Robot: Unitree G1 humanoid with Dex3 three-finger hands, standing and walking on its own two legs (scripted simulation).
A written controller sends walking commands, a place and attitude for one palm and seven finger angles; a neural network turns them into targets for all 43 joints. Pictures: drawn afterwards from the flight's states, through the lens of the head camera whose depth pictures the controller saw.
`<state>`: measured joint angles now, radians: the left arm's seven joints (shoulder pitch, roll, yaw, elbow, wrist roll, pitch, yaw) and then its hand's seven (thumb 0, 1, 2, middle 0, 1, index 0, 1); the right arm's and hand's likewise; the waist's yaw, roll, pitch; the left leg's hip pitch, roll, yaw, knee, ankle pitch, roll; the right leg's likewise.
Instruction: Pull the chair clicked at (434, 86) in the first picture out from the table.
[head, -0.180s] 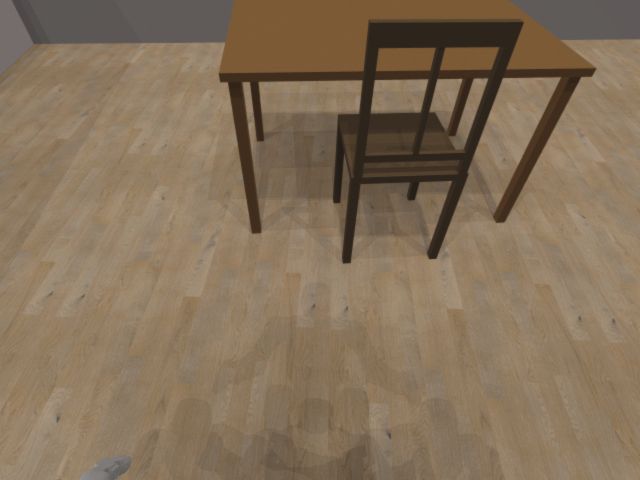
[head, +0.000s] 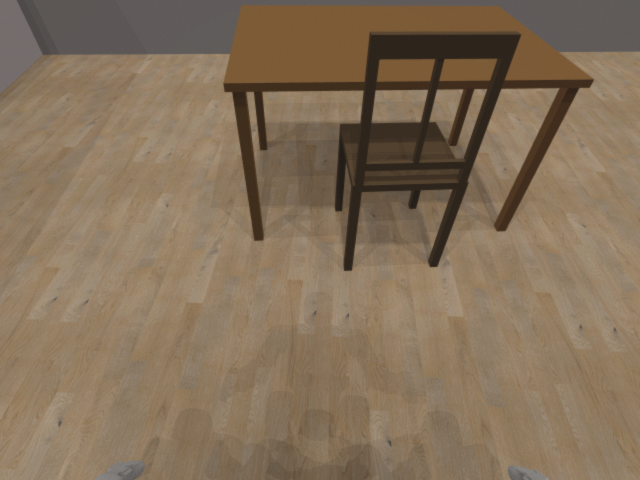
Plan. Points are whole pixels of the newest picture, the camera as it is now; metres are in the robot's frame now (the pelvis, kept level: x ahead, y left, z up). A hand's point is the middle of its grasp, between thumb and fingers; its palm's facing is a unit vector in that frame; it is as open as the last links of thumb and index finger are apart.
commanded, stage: stand and wait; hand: left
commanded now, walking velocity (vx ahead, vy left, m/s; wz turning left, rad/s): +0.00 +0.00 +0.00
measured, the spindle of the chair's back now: (426, 114) +1.10 -0.25 -0.08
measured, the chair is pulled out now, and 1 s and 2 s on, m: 0.00 0.00 0.00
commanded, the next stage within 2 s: look at it before walking up in 0.64 s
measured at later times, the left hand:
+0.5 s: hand out of the picture +0.05 +0.24 -0.15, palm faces -0.02 -0.94 -0.34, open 7.4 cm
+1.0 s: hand out of the picture +0.06 +0.23 -0.15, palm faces -0.03 -0.94 -0.33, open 7.4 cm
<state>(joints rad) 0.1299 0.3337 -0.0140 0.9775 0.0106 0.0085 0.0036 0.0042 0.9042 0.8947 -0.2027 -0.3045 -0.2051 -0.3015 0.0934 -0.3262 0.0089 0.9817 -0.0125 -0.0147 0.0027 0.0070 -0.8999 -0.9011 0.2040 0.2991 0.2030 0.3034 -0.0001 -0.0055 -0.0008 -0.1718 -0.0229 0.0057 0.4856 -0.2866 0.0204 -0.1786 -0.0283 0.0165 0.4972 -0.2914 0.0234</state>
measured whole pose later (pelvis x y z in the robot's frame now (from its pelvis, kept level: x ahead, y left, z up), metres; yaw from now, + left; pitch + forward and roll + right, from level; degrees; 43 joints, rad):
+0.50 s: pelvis -0.02 -0.01 +0.01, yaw +0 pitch -2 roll +0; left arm 0.16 0.34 -0.01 1.07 0.01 0.00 0.00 0.00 0.90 0.89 -0.20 -0.30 -0.21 -0.30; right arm 0.14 -0.35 0.00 1.10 -0.01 -0.01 0.00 0.01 -0.90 -0.90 0.20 0.30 0.20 0.30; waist 0.00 0.00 0.03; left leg -0.16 0.00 -0.01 0.41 -0.22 0.00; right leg -0.16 -0.01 0.00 0.42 -0.23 0.00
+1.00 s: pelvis -0.02 -0.02 +0.01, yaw +0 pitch -2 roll +0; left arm 0.14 0.33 -0.01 1.08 0.01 0.00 0.00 0.00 0.90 0.89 -0.20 -0.30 -0.21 -0.30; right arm 0.13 -0.33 0.01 1.11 -0.01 -0.02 0.00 0.01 -0.90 -0.90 0.20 0.30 0.20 0.30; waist 0.00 0.00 0.02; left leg -0.15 0.00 0.00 0.38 -0.20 -0.01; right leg -0.16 0.00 0.01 0.40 -0.21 0.00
